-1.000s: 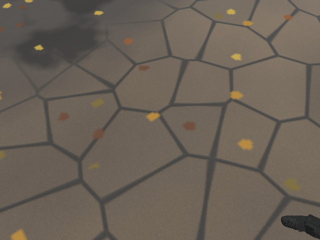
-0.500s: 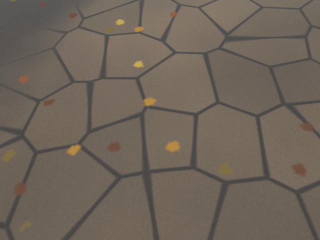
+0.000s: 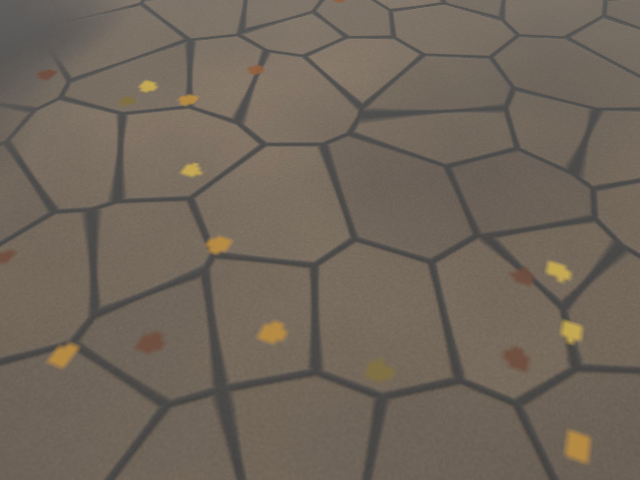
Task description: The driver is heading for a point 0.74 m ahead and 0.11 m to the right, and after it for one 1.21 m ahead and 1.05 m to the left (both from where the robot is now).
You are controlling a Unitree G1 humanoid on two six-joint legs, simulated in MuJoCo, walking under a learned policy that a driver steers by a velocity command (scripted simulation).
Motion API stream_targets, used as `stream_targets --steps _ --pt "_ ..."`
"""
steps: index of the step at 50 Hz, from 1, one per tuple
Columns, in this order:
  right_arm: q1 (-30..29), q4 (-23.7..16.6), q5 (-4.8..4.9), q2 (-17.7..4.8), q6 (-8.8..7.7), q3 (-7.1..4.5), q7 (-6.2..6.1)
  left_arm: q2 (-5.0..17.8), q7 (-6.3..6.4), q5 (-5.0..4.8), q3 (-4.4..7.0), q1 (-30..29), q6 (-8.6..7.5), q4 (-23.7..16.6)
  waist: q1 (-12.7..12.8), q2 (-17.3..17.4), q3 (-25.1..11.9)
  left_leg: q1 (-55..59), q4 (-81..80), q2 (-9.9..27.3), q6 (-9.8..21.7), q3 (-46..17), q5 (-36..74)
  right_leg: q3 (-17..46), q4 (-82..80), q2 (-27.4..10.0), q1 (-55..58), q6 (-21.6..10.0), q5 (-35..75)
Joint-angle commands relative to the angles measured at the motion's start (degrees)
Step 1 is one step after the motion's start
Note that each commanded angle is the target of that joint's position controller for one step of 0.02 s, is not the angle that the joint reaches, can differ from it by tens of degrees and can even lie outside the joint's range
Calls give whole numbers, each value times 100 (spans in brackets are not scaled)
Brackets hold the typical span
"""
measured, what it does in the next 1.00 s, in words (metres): walks ahead: left foot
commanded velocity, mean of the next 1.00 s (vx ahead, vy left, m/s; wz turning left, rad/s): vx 0.09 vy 0.00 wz -0.03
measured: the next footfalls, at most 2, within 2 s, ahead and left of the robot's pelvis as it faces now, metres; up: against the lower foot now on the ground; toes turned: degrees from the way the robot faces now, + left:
left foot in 0.52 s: +0.20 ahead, +0.11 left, +0.00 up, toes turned +1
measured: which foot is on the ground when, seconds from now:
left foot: down 0.00-0.20, up 0.22-0.50, down 0.52-1.00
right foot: down 0.00-1.00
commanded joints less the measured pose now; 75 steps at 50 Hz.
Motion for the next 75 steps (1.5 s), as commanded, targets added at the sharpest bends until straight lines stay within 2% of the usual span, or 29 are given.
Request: stream_targets --steps 1,3,5,7,8,9,10,11,12,13,15,16,18,20,22,24,25,26,27,28,29,30,32,33,35,41,55,65,75 --pt "38 -258 54 -976 -114 -209 -46 735 28 -55 254 -159 -46 -325 -89 1180 -88 112 -1323 966 766 -1388 -2028 -345 439 39 -461 -19 -954" --pt "376 -153 117 -1151 -156 -254 -121 683 -12 -142 271 -267 -159 -385 -154 1346 435 48 -1753 1607 1139 -2232 -2654 -540 833 -170 -1041 -57 -869" --pt "441 -150 153 -1151 -171 -262 -170 598 -82 -188 282 -232 -309 -341 -146 1254 503 111 -1806 1748 1237 -2325 -2364 -519 950 -362 -1158 -143 -1016" --pt "94 -261 237 -1131 -144 -255 -148 491 -156 -230 286 127 -418 -150 136 1122 435 -309 -1701 1411 1035 -1706 -1910 -721 -14 -332 -241 -294 -699" --pt "-38 -305 233 -1035 -119 -230 -129 473 -168 -186 306 300 -434 14 238 1009 371 -584 -1421 1109 880 -1286 -1220 -832 -505 -177 434 -286 2" --pt "-71 -334 183 -861 -130 -177 -117 548 -164 -125 346 531 -419 130 318 818 129 -680 -932 879 700 -932 -290 -674 -614 -220 964 -256 403" --pt "-164 -443 117 -553 -171 -78 -104 821 -124 -88 412 856 -411 179 361 143 -164 -877 89 426 360 -349 341 215 -942 -812 1390 -426 619" --pt "-173 -645 20 -408 -225 -13 -127 1295 -121 -102 521 968 -374 197 267 -1154 -324 -1480 1149 -159 -50 284 -303 1455 -1194 -1614 1722 -913 1223" --pt "-293 -653 36 -625 -246 -53 -147 1063 -116 -72 445 1122 -390 183 456 -1193 -234 -1997 2036 -91 -194 -21 -1658 2128 -1379 -2173 1831 -1450 2233" --pt "-148 -605 111 -799 -245 -132 -127 964 -97 -60 392 1139 -437 227 358 -834 -162 -2356 2831 21 -208 -199 -2068 2025 -1246 -2338 1983 -1621 3206" --pt "6 -464 133 -733 -208 -141 -93 1045 -66 -149 404 956 -467 251 224 -361 -229 -2637 3079 233 -148 -271 -1595 1337 -1098 -2151 2164 -1404 3997" --pt "-78 -435 125 -661 -186 -132 -79 920 -27 -168 352 802 -449 256 182 -301 -206 -2480 2765 346 -142 -295 -1204 991 -1141 -1967 2045 -1221 4144" --pt "-132 -377 135 -384 -160 -50 -12 749 37 -115 274 608 -359 317 93 -457 -224 -1795 1991 284 -216 -91 -552 365 -1178 -1535 1627 -1004 4385" --pt "-232 -359 132 -305 -132 -11 15 841 81 -60 279 501 -275 362 84 -564 -307 -1056 1253 136 -243 121 -103 -11 -1133 -1317 1255 -931 4724" --pt "-336 -357 148 -426 -87 -34 -14 988 80 -71 314 562 -227 471 125 -580 -348 -632 831 20 -197 228 294 9 -1101 -1397 1100 -949 4862" --pt "-345 -329 127 -479 -56 -53 -41 936 65 -152 294 467 -224 570 37 -519 -277 -280 253 -8 -41 227 762 49 -986 -1422 964 -873 4502" --pt "-272 -290 77 -502 -60 -66 -55 893 53 -196 279 429 -236 635 -71 -422 -255 84 -268 -23 85 227 1335 40 -898 -1362 830 -750 4140" --pt "-192 -258 7 -664 -68 -113 -90 847 32 -174 269 576 -273 739 -105 -236 -309 546 -566 98 223 30 2218 8 -781 -1192 704 -545 3653" --pt "-63 -268 -17 -1050 -72 -205 -147 782 18 -31 251 741 -328 774 -23 178 -551 1172 -294 560 417 -403 3883 -166 -525 -877 452 -258 2717" --pt "-98 -210 -31 -988 -59 -184 -155 606 27 2 214 1270 -327 933 226 635 -929 1678 96 899 904 -683 4308 -235 -538 -665 164 20 1499" --pt "-251 -222 27 -697 -46 -129 -116 627 47 0 196 1098 -284 998 91 593 -804 1536 118 940 1061 -820 4066 -287 -563 -599 127 170 857" --pt "-407 -168 75 -570 -39 -104 -86 628 60 -19 195 839 -217 938 94 653 -653 1300 82 854 1017 -828 3615 -303 -656 -562 137 219 818" --pt "-538 -149 48 -594 -88 -104 -15 788 114 -73 241 767 -93 1014 61 405 -428 895 97 620 833 -640 3322 -320 -628 -547 282 162 1228" --pt "-542 -88 43 -653 -136 -121 19 782 127 -70 243 799 -34 1064 92 404 -428 748 107 554 770 -557 3417 -319 -643 -552 478 147 1367" --pt "-568 19 63 -615 -200 -115 45 782 153 -61 252 804 39 1164 110 406 -534 674 155 507 720 -479 3563 -290 -644 -597 722 121 1660" --pt "-638 349 75 -622 -175 -114 3 695 156 -79 249 652 113 1435 97 193 -504 577 107 428 699 -399 3126 -335 -712 -607 870 97 1593" --pt "-656 940 82 -555 -20 -119 -173 486 168 -63 137 738 -30 1955 20 140 -22 501 -170 235 530 -308 1544 -434 -976 -580 273 74 460" --pt "-581 1207 88 -476 30 -103 -205 283 178 -52 41 1056 -127 2142 1 136 108 480 -277 185 491 -327 1117 -487 -1035 -565 7 77 59" --pt "-455 1384 93 -393 44 -79 -222 133 197 -57 0 1363 -175 2215 1 111 150 417 -327 165 502 -362 991 -530 -1032 -552 -83 75 -39"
